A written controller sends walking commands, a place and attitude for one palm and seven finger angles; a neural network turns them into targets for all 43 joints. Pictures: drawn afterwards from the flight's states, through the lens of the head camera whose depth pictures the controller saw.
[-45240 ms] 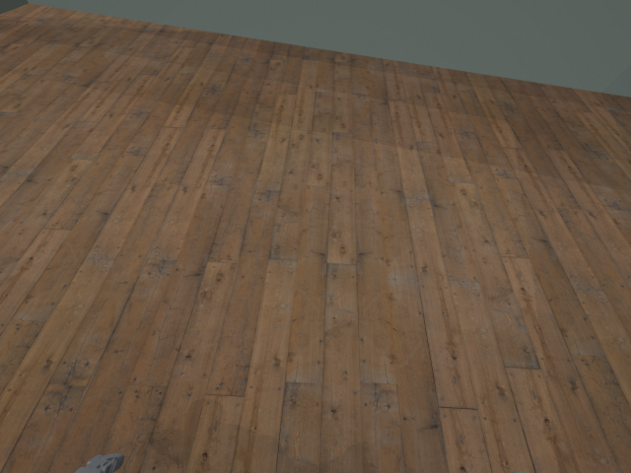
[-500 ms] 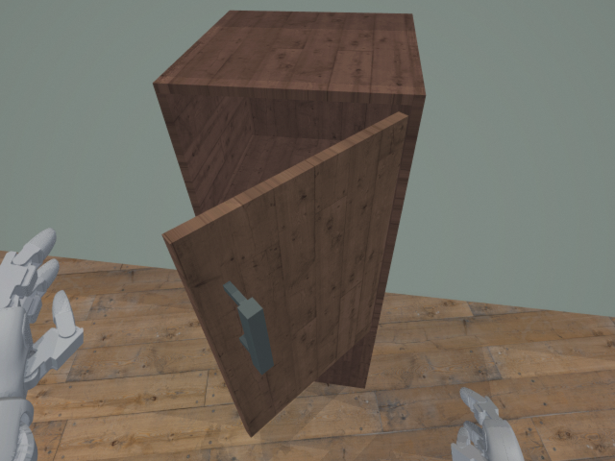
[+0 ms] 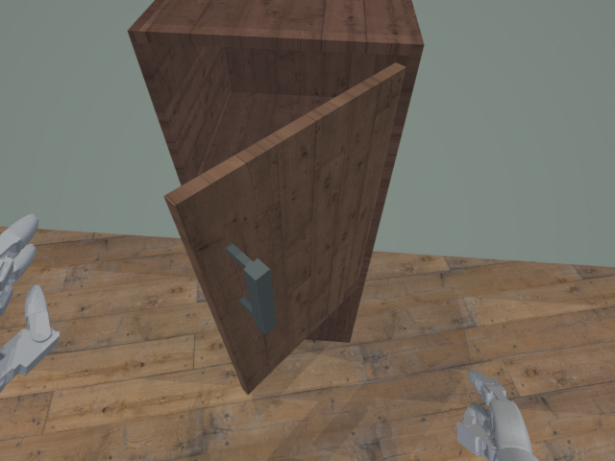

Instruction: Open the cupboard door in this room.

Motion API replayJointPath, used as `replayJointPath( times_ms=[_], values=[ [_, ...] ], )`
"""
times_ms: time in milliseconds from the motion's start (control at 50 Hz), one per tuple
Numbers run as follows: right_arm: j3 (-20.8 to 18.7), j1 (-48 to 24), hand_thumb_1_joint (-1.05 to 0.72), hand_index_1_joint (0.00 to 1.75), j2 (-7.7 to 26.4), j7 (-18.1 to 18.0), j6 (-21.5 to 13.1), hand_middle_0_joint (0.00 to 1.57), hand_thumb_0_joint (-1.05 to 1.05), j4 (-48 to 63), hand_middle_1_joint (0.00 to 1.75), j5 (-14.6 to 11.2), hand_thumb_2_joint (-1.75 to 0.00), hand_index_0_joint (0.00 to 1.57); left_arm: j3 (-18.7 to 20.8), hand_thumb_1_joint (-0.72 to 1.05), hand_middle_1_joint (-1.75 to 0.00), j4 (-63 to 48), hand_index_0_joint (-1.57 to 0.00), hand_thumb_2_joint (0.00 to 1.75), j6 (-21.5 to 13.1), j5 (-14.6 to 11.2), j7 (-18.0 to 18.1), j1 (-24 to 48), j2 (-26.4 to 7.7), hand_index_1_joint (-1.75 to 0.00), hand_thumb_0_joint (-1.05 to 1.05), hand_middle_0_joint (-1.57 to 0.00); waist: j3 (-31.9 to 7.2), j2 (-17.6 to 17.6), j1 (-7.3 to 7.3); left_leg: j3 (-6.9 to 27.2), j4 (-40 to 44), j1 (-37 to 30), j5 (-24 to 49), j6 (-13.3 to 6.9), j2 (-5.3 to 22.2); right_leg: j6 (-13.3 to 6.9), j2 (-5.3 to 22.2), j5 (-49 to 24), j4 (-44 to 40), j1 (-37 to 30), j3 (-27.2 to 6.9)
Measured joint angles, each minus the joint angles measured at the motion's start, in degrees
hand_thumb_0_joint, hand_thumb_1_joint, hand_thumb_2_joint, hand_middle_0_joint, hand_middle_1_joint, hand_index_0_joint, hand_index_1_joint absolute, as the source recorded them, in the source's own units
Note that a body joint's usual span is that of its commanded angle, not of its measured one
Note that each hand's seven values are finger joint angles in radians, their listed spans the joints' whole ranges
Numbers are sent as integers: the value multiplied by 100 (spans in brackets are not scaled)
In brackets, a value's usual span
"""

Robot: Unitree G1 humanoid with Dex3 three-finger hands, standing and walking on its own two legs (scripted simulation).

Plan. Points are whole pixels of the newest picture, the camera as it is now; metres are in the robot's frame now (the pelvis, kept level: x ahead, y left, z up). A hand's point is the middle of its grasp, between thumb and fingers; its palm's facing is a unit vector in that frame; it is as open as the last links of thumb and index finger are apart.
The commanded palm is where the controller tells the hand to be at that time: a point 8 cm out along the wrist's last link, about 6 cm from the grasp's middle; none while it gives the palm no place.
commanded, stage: step back with the hand held close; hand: left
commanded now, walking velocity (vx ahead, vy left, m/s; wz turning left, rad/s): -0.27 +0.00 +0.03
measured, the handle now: (251, 290) +0.31 +0.10 +0.06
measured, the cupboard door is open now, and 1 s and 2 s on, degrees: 50 50 50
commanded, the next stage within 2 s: stop stepping back and stand still in 0.72 s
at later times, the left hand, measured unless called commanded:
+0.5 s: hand out of the picture +0.11 +0.28 +0.16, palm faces +0.48 -0.77 -0.42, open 7.4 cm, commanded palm +0.03 +0.32 +0.18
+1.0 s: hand out of the picture +0.01 +0.21 +0.17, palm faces +0.36 -0.77 -0.53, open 7.4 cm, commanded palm -0.04 +0.25 +0.18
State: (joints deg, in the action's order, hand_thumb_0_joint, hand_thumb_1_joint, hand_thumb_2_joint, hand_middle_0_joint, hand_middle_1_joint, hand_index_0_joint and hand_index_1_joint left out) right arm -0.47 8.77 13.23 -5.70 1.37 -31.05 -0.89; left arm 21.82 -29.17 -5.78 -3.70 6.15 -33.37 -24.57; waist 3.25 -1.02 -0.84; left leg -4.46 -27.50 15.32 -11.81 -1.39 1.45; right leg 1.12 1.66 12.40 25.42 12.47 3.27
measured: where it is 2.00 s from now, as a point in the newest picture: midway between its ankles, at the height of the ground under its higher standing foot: outside the picture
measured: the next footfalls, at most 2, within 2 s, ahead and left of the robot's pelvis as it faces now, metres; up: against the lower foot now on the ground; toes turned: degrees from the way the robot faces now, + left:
right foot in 0.82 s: -0.19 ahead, -0.14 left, +0.00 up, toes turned +0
left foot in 1.06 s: -0.20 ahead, +0.08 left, +0.00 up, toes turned +8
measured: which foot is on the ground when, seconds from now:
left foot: down 0.00-0.82, up 0.84-1.00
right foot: down 0.00-0.44, up 0.46-0.80, down 0.82-1.00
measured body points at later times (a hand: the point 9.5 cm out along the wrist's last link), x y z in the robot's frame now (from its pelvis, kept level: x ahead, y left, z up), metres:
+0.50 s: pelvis -0.09 +0.01 -0.02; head -0.07 +0.04 +0.43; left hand +0.07 +0.32 +0.18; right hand +0.09 -0.22 -0.09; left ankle -0.03 +0.10 -0.74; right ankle -0.02 -0.13 -0.71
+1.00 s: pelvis -0.19 -0.05 +0.00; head -0.17 -0.04 +0.45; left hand -0.01 +0.25 +0.20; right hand -0.02 -0.29 -0.08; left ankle -0.19 +0.07 -0.70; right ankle -0.24 -0.13 -0.74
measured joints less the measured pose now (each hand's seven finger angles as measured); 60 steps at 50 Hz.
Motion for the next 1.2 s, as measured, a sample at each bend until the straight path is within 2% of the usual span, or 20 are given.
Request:
replayJointPath(
  times_ms=[100, 260, 320, 380, 420, 440, 480, 520, 580, 640, 720, 820, 860, 900, 940, 1020, 1060, 1100, 1160, 1200],
  values=[
    [46, 95, -91, 29, -74, 10, -95, 20, 1, 62, 30, 5, -89, 21, 233, 89, -31, -155, -21, 90, -143, 33, 119, 84, -127, -30, 2, -22, 32, 152, -24, -24, -142, 196, 87, -77, -67, 37, 81, -28, 275, 255, -26],
    [119, 219, -90, 30, -160, 100, -369, 20, 1, 68, 30, 27, -89, 21, 319, 89, -31, -83, -21, 90, -371, 209, 183, 283, 103, -30, 2, -22, 77, 63, 8, 185, -604, 648, 123, -109, -100, 11, -2, 9, 733, 599, -63],
    [109, 249, -90, 30, -167, 134, -409, 20, 1, -34, 30, 47, -89, 21, 268, 89, -31, -159, -21, 90, -415, 204, 207, 210, 213, -30, 2, -21, 39, 41, -35, 270, -956, 901, -469, -3, -97, -50, -25, -66, 721, 705, -19],
    [93, 251, -90, 30, -123, 146, -408, 20, 1, -245, 30, 85, -89, 21, 127, 89, -31, -319, -21, 90, -448, 205, 273, 170, 296, -30, 2, -21, -19, 126, -95, 325, -1774, 1033, -972, 95, -163, -43, -2, -150, 752, 835, -64],
    [102, 287, -90, 30, -87, 121, -390, 20, 1, -324, 30, 89, -89, 21, 73, 89, -31, -395, -21, 90, -436, 196, 292, 207, 289, -30, 2, -22, -95, 175, -62, 342, -1434, 717, -926, 114, -145, 11, 13, -182, 798, 933, -55],
    [101, 303, -90, 30, -65, 92, -403, 20, 1, -313, 30, 85, -89, 21, 80, 89, -31, -422, -21, 90, -435, 182, 299, 268, 248, -30, 2, -22, -108, 182, -15, 379, -1097, 627, -612, 67, -140, 33, 27, -116, 911, 1034, -20],
    [70, 250, -91, 30, -127, 40, -472, 20, 1, -335, 30, 118, -89, 21, 158, 89, -31, -341, -21, 90, -449, 206, 330, 507, 137, -30, 2, -22, 48, 259, 12, 380, -1086, 700, -279, -74, -194, 31, -51, 643, 1664, 1297, -200],
    [53, 219, -91, 29, -261, 74, -593, 20, 1, -389, 30, 179, -89, 21, 303, 89, -31, -215, -21, 90, -490, 212, 354, 608, 37, -30, 2, -22, 115, 253, 60, 422, -884, 686, -129, -127, -153, -19, -284, 1197, 2779, 1551, -388],
    [79, 267, -91, 29, -432, 203, -738, 20, 1, -409, 30, 187, -89, 21, 481, 89, -31, -299, -21, 90, -473, 159, 386, 502, -66, -30, 2, -22, 73, 202, 103, 499, -409, 639, 196, -98, -15, -6, -471, 1363, 3417, 1507, -373],
    [126, 286, -90, 30, -523, 317, -826, 20, 1, -428, 30, 165, -89, 21, 498, 89, -31, -560, -21, 90, -438, 102, 395, 246, -64, -30, 2, -21, -43, 203, 54, 432, -4, 629, 490, -42, 116, 39, -445, 1417, 3077, 1150, -293],
    [169, 191, -90, 30, -541, 353, -866, 20, 1, -455, 30, 191, -89, 21, 304, 89, -31, -649, -21, 90, -362, 41, 350, 127, -26, -30, 2, -21, -184, 177, 47, 353, 427, 708, 865, 36, 200, 24, -403, 1548, 2144, 526, -240],
    [186, -42, -90, 30, -486, 360, -761, 20, 1, -331, 30, 196, -89, 21, 368, 89, -31, -497, -21, 90, -324, -43, 260, 123, -258, -30, 2, -21, -237, 269, 38, 211, 542, 1079, 1238, 202, 154, -183, -317, 829, 9, -408, -121],
    [148, -168, -90, 30, -357, 338, -629, 20, 1, -424, 30, 152, -89, 21, 270, 89, -31, -415, -21, 90, -381, -58, 186, 129, -184, -30, 2, -21, -155, 84, -6, 358, -234, 1353, 279, 282, 213, -332, -459, 783, -31, -338, -121],
    [121, -101, -90, 30, -265, 303, -538, 20, 1, -523, 30, 83, -89, 21, 192, 89, -31, -408, -21, 90, -418, -39, 161, -9, -168, -30, 2, -22, -251, 160, -45, 472, -1523, 1586, -637, 297, -55, -370, -381, 638, -19, -235, -201],
    [121, 37, -90, 30, -211, 242, -457, 20, 1, -514, 30, 42, -89, 21, 246, 89, -31, -415, -21, 90, -418, 27, 163, -233, -182, -30, 2, -22, -377, 313, -11, 328, -2055, 1480, -787, 281, -227, -366, -261, 559, -24, -188, -272],
    [65, 287, -91, 29, -23, 88, -456, 20, 1, -415, 30, 25, -89, 21, 282, 89, -31, -123, -22, 90, -388, 78, 227, -266, -117, -30, 2, -22, -558, 323, 133, 90, -1356, 698, -576, 169, -245, -384, -206, 559, 43, -139, -181],
    [-1, 380, -91, 29, 107, 55, -495, 20, 1, -390, 30, 24, -89, 21, 239, 89, -31, 51, -22, 90, -353, 79, 273, -132, -26, -30, 2, -22, -598, 222, 177, 98, -577, 176, -232, 83, -196, -372, -246, 618, 193, -77, -74],
    [-86, 415, -91, 29, 181, 36, -532, 20, 1, -414, 30, 13, -90, 21, 180, 89, -31, 157, -22, 90, -317, 70, 308, 29, 58, -30, 2, -22, -575, 169, 211, 185, 39, -173, -516, 16, -199, -345, -258, 711, 418, 8, 36],
    [-85, 388, -91, 29, 131, 86, -536, 20, 1, -420, 30, 0, -90, 20, 142, 89, -31, 211, -21, 90, -293, 99, 336, 114, 157, -30, 2, -22, -428, 324, 146, 124, 2, -213, -228, 17, -266, -305, -177, 625, 505, -24, -23],
    [-41, 414, -91, 29, 98, 129, -593, 20, 1, -335, 30, 30, -90, 20, 132, 89, -31, 130, -21, 90, -310, 113, 316, 19, 137, -30, 2, -22, -424, 319, 181, 138, -40, -210, -268, 20, -250, -298, -194, 604, 511, -38, -11]
  ],
)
